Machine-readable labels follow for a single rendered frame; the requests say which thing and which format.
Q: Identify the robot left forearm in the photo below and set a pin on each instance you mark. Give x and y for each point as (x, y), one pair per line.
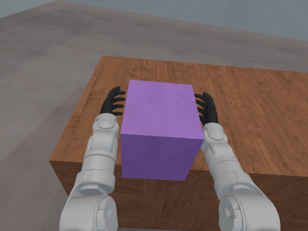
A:
(97, 174)

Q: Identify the right robot upper arm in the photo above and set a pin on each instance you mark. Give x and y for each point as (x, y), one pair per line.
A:
(247, 212)

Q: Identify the carton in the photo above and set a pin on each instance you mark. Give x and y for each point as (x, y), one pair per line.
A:
(161, 132)

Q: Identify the pedestal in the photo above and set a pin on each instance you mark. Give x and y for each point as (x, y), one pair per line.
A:
(264, 114)

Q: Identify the left robot upper arm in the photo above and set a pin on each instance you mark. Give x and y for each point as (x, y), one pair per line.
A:
(89, 213)

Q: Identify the robot right forearm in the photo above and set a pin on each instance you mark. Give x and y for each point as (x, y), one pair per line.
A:
(223, 165)

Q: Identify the robot left hand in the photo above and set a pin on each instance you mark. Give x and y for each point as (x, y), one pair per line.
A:
(108, 107)

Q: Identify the robot right hand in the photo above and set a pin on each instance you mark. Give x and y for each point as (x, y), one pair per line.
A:
(209, 112)

